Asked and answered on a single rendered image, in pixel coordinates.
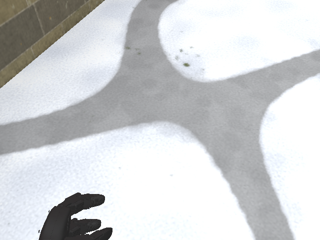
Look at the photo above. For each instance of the left robot hand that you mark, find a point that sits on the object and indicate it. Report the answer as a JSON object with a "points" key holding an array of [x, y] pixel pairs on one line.
{"points": [[59, 225]]}

